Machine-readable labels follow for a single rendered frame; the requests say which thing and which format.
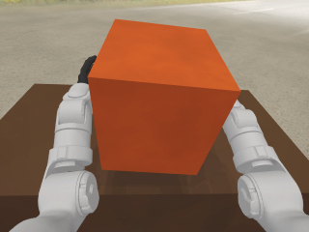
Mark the robot right forearm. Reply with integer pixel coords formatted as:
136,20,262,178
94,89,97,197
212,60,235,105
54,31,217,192
222,100,303,209

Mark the robot left hand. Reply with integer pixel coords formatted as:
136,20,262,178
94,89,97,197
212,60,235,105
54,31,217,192
77,55,97,84

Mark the right robot upper arm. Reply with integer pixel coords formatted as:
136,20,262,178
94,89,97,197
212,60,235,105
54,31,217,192
238,170,309,232

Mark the left robot upper arm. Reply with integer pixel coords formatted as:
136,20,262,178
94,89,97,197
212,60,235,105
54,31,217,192
9,170,99,232

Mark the carton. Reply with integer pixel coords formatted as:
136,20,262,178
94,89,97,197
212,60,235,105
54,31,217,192
87,18,241,175

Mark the robot left forearm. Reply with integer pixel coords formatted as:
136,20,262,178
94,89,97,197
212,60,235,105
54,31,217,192
38,82,93,212

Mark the pedestal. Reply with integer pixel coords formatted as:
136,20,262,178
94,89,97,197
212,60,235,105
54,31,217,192
0,83,309,232

